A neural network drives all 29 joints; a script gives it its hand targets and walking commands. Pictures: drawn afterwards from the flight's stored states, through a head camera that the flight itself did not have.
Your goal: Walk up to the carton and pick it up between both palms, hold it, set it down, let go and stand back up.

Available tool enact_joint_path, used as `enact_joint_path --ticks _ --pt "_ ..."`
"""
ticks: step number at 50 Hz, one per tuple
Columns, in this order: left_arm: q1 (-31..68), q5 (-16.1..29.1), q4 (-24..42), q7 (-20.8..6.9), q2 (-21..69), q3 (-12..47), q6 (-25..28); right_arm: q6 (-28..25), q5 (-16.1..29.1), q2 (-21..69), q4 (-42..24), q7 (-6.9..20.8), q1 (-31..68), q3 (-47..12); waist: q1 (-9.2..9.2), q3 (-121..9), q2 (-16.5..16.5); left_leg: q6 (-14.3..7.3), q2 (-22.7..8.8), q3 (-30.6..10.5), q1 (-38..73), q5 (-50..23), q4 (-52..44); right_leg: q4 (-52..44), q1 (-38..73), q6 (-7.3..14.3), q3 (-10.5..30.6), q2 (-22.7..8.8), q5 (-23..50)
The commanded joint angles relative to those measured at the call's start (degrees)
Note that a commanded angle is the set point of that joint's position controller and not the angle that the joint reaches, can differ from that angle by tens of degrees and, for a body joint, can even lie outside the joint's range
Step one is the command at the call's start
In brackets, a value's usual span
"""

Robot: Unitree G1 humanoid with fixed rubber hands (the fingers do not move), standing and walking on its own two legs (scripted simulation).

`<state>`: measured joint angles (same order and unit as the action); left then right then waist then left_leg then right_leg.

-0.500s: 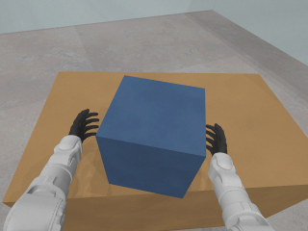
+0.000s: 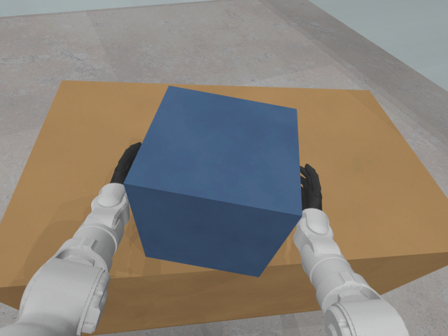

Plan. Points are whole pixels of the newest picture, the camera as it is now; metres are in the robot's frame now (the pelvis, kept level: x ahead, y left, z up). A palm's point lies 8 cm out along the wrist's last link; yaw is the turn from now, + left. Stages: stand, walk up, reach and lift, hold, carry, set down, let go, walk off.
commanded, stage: reach and lift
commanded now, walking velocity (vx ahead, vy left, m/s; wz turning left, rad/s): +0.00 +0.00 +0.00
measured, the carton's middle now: (216, 187) +0.40 -0.02 +0.03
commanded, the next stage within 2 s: none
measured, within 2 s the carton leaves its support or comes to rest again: leaves its support in 1.58 s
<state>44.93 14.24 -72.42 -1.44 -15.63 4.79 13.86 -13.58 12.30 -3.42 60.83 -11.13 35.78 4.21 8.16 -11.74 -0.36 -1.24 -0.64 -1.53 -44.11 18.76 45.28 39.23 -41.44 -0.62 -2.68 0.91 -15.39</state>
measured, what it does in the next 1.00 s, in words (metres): stands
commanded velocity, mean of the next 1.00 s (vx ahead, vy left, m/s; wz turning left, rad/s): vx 0.00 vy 0.00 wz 0.00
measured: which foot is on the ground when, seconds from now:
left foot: down 0.00-1.00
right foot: down 0.00-1.00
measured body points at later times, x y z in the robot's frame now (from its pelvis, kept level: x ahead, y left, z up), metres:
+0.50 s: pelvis +0.01 +0.01 +0.01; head +0.07 +0.03 +0.46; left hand +0.43 +0.15 +0.03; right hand +0.37 -0.18 +0.03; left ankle +0.02 +0.10 -0.71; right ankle +0.03 -0.13 -0.71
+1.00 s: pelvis +0.04 +0.01 +0.03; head +0.08 +0.02 +0.48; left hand +0.43 +0.15 +0.03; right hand +0.36 -0.18 +0.03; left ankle +0.02 +0.10 -0.71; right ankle +0.03 -0.13 -0.71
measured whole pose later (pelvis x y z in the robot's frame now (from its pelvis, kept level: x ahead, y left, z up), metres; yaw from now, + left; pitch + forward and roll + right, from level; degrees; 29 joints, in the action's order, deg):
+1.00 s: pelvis +0.04 +0.01 +0.03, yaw +0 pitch +12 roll -3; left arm 38.0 1.7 -79.1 0.5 -8.1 -0.7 25.9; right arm -21.5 -2.5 2.6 56.3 -11.0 23.7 13.5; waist 4.9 -8.6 -2.1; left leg -1.9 0.0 -0.5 -27.2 16.3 31.6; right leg 23.7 -24.0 -1.5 -1.5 0.4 -11.6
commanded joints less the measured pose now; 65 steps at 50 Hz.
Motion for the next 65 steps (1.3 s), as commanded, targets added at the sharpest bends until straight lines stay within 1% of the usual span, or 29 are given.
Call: enact_joint_path --ticks 1,2,7,10,12,14,16,17,19,21,23,25,27,29,31,33,36,38,40,41,43,45,46,53,54,56,59,60,65 --pt "30.7 -2.1 14.4 0.4 -7.2 -2.9 3.7 -3.7 -0.4 -4.5 -13.4 0.2 27.6 -0.3 -0.90 -35.6 -8.7 5.2 0.9 0.1 28.0 -24.2 -4.0 -4.1 13.2 1.2 -1.5 1.1 17.5" --pt "29.5 -2.5 14.5 0.3 -6.7 -3.4 3.5 -4.0 -0.2 -4.1 -13.8 0.0 27.4 -0.6 -1.52 -35.6 -8.5 5.3 0.9 0.3 28.6 -25.8 -3.7 -4.3 13.8 1.0 -1.3 1.0 18.9" --pt "29.6 -5.6 18.5 0.5 -5.4 -5.9 3.3 -5.4 -1.8 -2.3 -15.8 -1.1 26.4 0.2 -1.68 -37.0 -9.3 5.8 1.5 1.1 29.2 -29.2 -3.7 -4.2 17.2 0.4 -0.9 0.9 24.3" --pt "28.6 -6.9 17.2 0.6 -4.2 -7.3 2.4 -5.9 -3.2 -2.4 -13.9 -2.2 26.3 0.9 -1.57 -35.3 -8.1 5.8 1.5 1.2 29.8 -30.1 -3.6 -4.7 17.2 0.2 -0.9 1.0 24.8" --pt "28.9 -7.0 17.3 0.3 -1.5 -6.3 2.1 -6.1 -3.6 -0.6 -12.8 -2.4 26.6 1.0 -1.21 -34.5 -8.0 6.0 1.2 1.1 30.3 -31.1 -3.6 -4.9 16.4 0.4 -1.0 1.2 24.4" --pt "28.9 -7.7 17.5 -0.1 1.3 -6.3 2.2 -6.6 -4.7 1.0 -12.6 -2.1 26.8 1.4 -1.13 -33.8 -7.8 6.1 1.1 0.9 32.1 -31.8 -3.7 -5.7 15.3 0.6 -1.4 1.4 23.1" --pt "29.1 -8.7 17.4 -0.7 4.3 -6.1 2.7 -7.1 -6.3 4.4 -13.0 -1.7 27.3 1.3 -1.10 -34.4 -6.2 5.9 1.0 1.1 32.6 -31.2 -4.2 -6.6 16.4 0.7 -1.2 1.6 22.4" --pt "28.8 -9.7 16.9 -0.9 5.5 -6.9 2.9 -7.3 -7.3 6.0 -13.3 -1.5 27.7 1.6 -1.53 -34.1 -6.1 5.8 1.0 1.3 32.2 -30.7 -4.2 -6.8 17.1 0.6 -1.3 1.6 22.4" --pt "29.6 -11.6 17.2 -1.2 8.1 -7.7 3.8 -8.1 -9.5 9.2 -12.8 -0.6 28.2 2.4 -2.32 -33.7 -5.4 5.7 0.9 1.7 32.1 -30.2 -5.4 -7.6 19.6 0.5 -1.2 1.6 22.4" --pt "31.2 -14.0 15.0 -2.3 14.6 -7.0 4.8 -8.9 -13.0 16.2 -12.6 1.2 29.7 2.7 -2.52 -31.9 -4.4 5.3 1.0 2.1 30.2 -27.9 -6.6 -8.1 21.6 0.6 -0.9 1.3 21.9" --pt "32.4 -17.0 13.1 -4.3 25.8 -4.9 6.7 -10.1 -18.1 28.0 -12.8 3.9 30.9 1.9 -2.16 -30.9 -3.7 4.9 1.2 2.3 29.0 -24.8 -8.6 -9.1 24.2 0.7 -0.9 0.9 21.8" --pt "33.9 -19.3 12.7 -6.4 38.7 -1.0 10.0 -11.9 -23.2 40.8 -13.8 7.3 32.3 -1.1 -1.52 -33.3 -4.7 5.4 1.0 2.1 31.2 -25.6 -9.8 -10.2 25.8 1.0 -1.2 1.0 23.1" --pt "33.2 -20.4 10.1 -6.7 43.3 1.0 13.0 -13.4 -25.6 44.9 -13.2 9.4 32.7 -4.0 -2.44 -34.4 -5.6 5.5 0.4 1.2 33.2 -27.9 -11.0 -11.0 26.9 1.2 -1.4 1.0 24.1" --pt "31.9 -21.4 6.1 -6.5 43.8 0.2 14.1 -12.9 -25.5 44.4 -9.8 10.6 32.2 -4.6 -2.78 -28.5 -6.3 5.5 0.0 0.7 32.6 -25.2 -12.7 -12.0 25.5 1.3 -1.2 0.6 19.6" --pt "31.2 -21.6 4.8 -6.3 44.6 0.5 14.4 -12.5 -25.3 43.7 -8.2 10.8 31.7 -4.5 -2.49 -24.4 -7.1 5.7 -0.4 0.8 32.4 -22.7 -14.6 -13.3 24.5 1.7 -1.1 0.4 15.2" --pt "30.1 -21.7 3.8 -6.1 45.2 0.5 14.6 -12.5 -24.9 43.5 -7.5 10.9 32.1 -5.5 -3.49 -21.5 -6.6 5.6 -0.5 0.7 32.3 -22.9 -15.8 -14.8 23.4 1.9 -1.1 0.5 13.4" --pt "29.9 -20.5 4.9 -5.7 47.3 2.8 15.7 -13.0 -24.3 44.4 -8.2 10.8 31.5 -7.5 -2.94 -22.9 -6.4 6.1 -0.9 0.3 34.7 -27.8 -16.0 -15.7 23.4 2.0 -1.1 0.9 15.2" --pt "29.2 -19.9 4.9 -5.5 48.1 3.6 16.4 -13.2 -23.6 45.4 -9.6 10.7 31.4 -9.1 -3.68 -24.8 -5.8 6.1 -0.8 0.4 35.5 -31.1 -15.2 -15.8 24.0 1.9 -0.8 1.0 17.3" --pt "28.6 -19.3 5.8 -5.3 49.0 4.3 17.0 -13.0 -23.4 46.4 -10.6 10.6 30.8 -10.5 -3.70 -25.8 -5.3 6.2 -0.9 0.0 35.2 -34.2 -15.0 -15.6 25.4 1.7 -0.3 1.2 20.0" --pt "29.2 -18.9 6.1 -5.3 49.3 4.7 17.3 -12.7 -23.3 46.7 -10.3 10.4 30.0 -10.9 -2.96 -25.5 -5.2 6.3 -1.0 -0.2 35.1 -35.0 -14.7 -15.6 25.3 1.5 -0.5 1.0 20.7" --pt "27.8 -18.8 6.2 -5.5 49.9 5.0 17.3 -12.2 -22.7 47.5 -11.3 10.3 28.8 -12.5 -3.37 -25.2 -4.6 6.1 -0.9 -0.2 35.2 -36.2 -14.4 -15.4 26.2 1.2 -0.2 1.1 22.7" --pt "27.8 -18.4 6.9 -5.6 50.6 5.7 17.3 -11.8 -22.3 48.2 -12.8 10.0 28.7 -13.9 -3.25 -25.3 -4.3 6.1 -0.6 -0.2 34.0 -35.3 -14.6 -15.1 27.5 1.1 0.2 1.0 23.6" --pt "27.6 -18.1 7.3 -5.7 51.2 6.2 17.3 -11.5 -22.2 48.5 -13.0 9.8 28.2 -14.3 -2.57 -25.2 -4.1 6.1 -0.6 -0.5 33.9 -36.0 -14.7 -15.1 27.9 1.0 0.2 1.1 23.9" --pt "28.1 -16.9 10.5 -6.0 54.0 8.8 16.0 -9.0 -20.8 50.7 -16.9 9.1 27.8 -17.4 -1.94 -24.7 -3.7 5.6 -0.6 -1.0 33.4 -33.2 -15.1 -15.5 28.4 1.0 0.6 1.0 23.0" --pt "28.4 -16.8 10.8 -5.9 54.2 9.1 15.8 -8.5 -20.7 50.7 -17.1 9.1 27.4 -17.4 -1.20 -24.4 -3.9 5.6 -0.7 -1.2 33.5 -32.3 -15.0 -15.5 27.7 1.1 0.5 1.0 22.1" --pt "27.6 -16.9 12.0 -5.8 55.3 9.8 15.3 -8.1 -20.4 51.2 -18.5 9.0 27.9 -18.4 -1.85 -24.8 -4.4 5.7 -0.6 -1.2 34.1 -32.5 -15.0 -15.7 27.6 1.3 0.5 0.9 22.0" --pt "29.1 -16.2 13.6 -5.6 55.9 11.3 14.9 -7.2 -20.1 52.0 -18.4 8.7 26.8 -18.9 -0.66 -25.1 -4.7 5.8 -0.9 -1.8 34.3 -32.5 -14.6 -16.0 26.8 1.5 0.6 0.9 21.6" --pt "28.5 -16.3 13.4 -5.7 56.2 11.1 14.6 -6.9 -20.1 52.0 -19.0 8.7 27.2 -19.3 -1.11 -24.7 -4.4 5.6 -0.7 -1.9 33.6 -31.7 -14.7 -15.9 27.2 1.5 0.5 0.8 21.5" --pt "28.1 -16.4 15.3 -5.8 57.1 11.8 13.6 -5.4 -19.2 53.7 -21.0 8.2 25.8 -20.9 -0.17 -25.3 -3.2 5.0 -0.2 -1.9 31.9 -30.3 -14.7 -15.1 30.4 0.9 1.2 0.5 25.7"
